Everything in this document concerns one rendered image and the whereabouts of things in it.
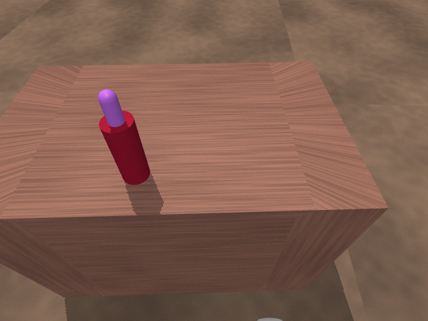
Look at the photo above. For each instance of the bottle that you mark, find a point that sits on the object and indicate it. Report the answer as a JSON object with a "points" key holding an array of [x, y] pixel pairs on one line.
{"points": [[120, 132]]}

